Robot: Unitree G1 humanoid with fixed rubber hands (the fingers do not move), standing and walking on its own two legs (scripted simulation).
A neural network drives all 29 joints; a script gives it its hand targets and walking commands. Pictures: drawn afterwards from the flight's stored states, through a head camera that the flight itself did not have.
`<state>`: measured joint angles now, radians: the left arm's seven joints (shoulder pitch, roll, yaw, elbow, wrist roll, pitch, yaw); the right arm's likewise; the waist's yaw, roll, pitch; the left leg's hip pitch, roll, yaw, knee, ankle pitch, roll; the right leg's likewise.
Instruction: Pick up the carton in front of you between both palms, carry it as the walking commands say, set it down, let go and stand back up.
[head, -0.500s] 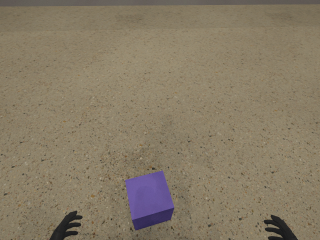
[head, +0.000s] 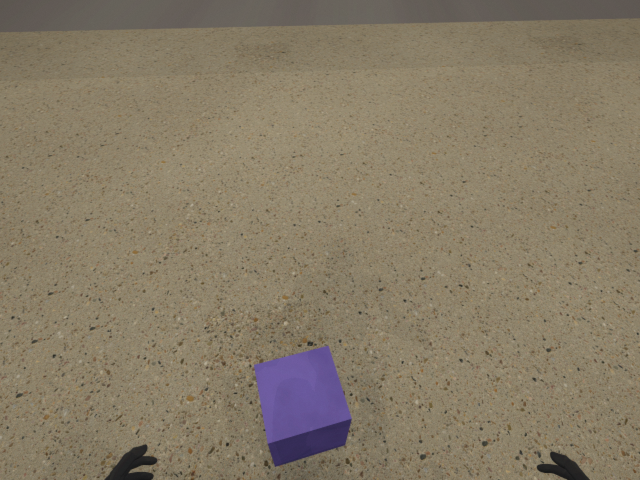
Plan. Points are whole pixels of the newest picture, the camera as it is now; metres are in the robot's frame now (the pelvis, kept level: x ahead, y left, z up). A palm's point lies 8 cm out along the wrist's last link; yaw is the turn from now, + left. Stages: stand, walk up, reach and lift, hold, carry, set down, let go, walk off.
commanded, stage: stand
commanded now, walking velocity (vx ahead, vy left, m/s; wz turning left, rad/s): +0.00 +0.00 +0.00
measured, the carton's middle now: (301, 406) +0.41 +0.08 -0.65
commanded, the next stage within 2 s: none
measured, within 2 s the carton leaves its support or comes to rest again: neither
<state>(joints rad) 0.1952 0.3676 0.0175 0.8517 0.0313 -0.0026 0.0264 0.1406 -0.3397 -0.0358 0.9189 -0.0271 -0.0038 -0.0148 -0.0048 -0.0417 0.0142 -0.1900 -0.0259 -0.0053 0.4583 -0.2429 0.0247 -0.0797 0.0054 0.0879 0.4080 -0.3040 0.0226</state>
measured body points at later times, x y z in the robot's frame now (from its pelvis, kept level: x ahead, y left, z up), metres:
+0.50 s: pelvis -0.01 +0.00 +0.00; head -0.02 +0.01 +0.45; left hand +0.08 +0.31 -0.12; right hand +0.09 -0.31 -0.10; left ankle +0.00 +0.10 -0.74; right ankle -0.05 -0.14 -0.74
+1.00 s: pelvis -0.02 +0.00 +0.00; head -0.02 +0.01 +0.45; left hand +0.08 +0.31 -0.12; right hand +0.09 -0.32 -0.10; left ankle +0.00 +0.10 -0.74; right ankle -0.05 -0.14 -0.74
